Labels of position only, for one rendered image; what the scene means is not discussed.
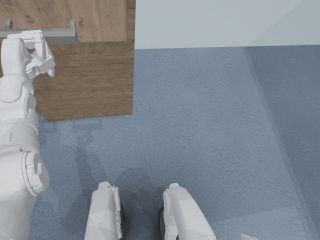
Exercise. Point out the cabinet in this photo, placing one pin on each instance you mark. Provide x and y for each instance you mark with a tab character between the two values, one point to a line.
91	79

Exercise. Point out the left robot hand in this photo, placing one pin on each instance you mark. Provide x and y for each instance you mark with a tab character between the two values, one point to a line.
16	59

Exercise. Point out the robot left forearm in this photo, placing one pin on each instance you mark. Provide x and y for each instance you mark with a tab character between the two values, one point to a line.
19	123

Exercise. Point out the handle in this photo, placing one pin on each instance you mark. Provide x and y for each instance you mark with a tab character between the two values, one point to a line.
51	35

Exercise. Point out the robot left shin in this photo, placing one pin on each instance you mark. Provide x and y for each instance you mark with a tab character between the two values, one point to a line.
118	215

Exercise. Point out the left robot thigh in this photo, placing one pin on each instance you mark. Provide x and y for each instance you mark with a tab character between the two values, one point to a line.
101	223

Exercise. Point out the drawer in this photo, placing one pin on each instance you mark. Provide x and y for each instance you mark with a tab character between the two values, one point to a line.
95	20

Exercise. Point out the left robot upper arm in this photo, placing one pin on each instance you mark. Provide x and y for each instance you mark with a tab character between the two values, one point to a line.
23	177

